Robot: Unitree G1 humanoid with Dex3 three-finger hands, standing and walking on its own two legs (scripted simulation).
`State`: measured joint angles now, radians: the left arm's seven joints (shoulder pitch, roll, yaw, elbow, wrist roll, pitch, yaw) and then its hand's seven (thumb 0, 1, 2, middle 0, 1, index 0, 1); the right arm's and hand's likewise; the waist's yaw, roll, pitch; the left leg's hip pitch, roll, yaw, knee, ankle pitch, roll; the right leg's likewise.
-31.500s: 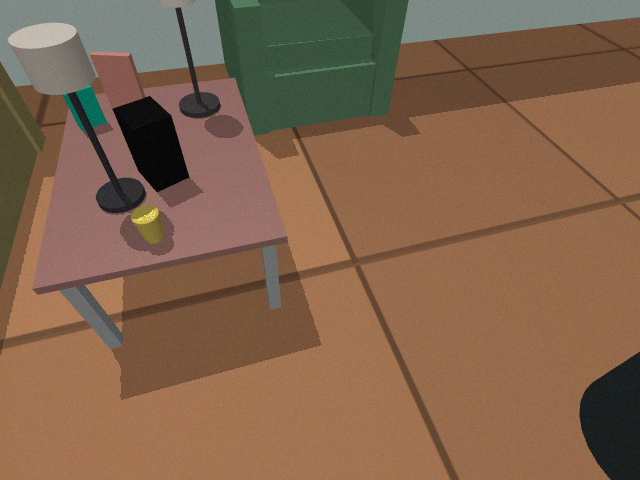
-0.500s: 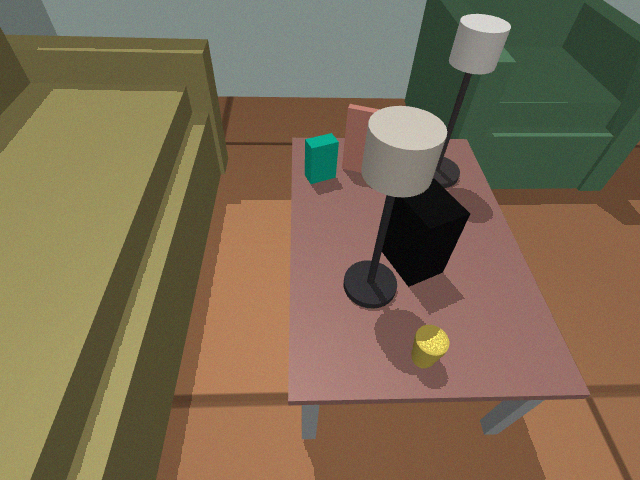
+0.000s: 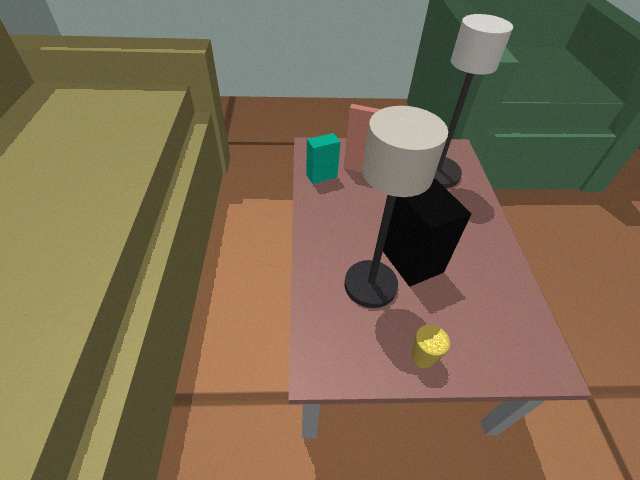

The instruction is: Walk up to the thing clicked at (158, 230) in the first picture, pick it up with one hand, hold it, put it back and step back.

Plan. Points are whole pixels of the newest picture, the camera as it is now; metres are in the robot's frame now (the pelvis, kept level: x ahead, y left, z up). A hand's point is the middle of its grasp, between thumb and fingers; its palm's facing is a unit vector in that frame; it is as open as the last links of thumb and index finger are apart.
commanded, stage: stand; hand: right
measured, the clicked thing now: (427, 349) +0.43 -0.24 -0.31
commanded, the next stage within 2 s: step back in 0.32 s
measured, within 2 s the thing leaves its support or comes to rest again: neither
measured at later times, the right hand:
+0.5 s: hand out of the picture +0.07 -0.27 -0.17, palm faces -0.01 +0.93 -0.36, open 7.4 cm
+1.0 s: hand out of the picture -0.05 -0.22 -0.15, palm faces +0.01 +0.90 -0.44, open 7.4 cm
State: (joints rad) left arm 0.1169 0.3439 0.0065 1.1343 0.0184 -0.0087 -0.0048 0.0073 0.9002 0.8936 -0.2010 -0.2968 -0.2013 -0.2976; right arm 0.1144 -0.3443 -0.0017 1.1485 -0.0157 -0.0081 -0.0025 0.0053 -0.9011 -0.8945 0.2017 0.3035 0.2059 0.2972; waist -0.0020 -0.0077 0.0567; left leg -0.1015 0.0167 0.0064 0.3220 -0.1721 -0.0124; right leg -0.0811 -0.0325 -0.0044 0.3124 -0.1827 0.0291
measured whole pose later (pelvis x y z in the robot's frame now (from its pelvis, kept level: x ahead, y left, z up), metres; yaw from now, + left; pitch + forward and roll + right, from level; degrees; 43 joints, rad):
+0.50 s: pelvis -0.02 +0.00 -0.01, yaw +0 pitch -2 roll +0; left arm 0.09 0.38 0.05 1.02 0.01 0.02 0.00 0.01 0.90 0.89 -0.20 -0.30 -0.20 -0.30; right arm 0.06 -0.38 -0.04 1.04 0.01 0.03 0.01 0.00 -0.90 -0.89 0.20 0.30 0.21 0.30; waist 0.00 0.00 0.14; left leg -0.26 0.02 0.00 0.53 -0.23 -0.01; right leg -0.24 -0.02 -0.01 0.52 -0.25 0.01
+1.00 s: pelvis -0.11 +0.05 -0.02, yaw -2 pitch -1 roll -2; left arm 0.11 0.39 0.07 0.86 0.02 0.06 0.01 0.01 0.90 0.89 -0.20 -0.30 -0.20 -0.30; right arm 0.17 -0.34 -0.05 0.89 -0.03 0.02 -0.02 0.01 -0.90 -0.89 0.20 0.30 0.21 0.30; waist -0.02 -0.05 0.20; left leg -0.29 0.00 0.04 0.59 -0.29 0.06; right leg -0.43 0.10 0.13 1.08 -0.50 0.02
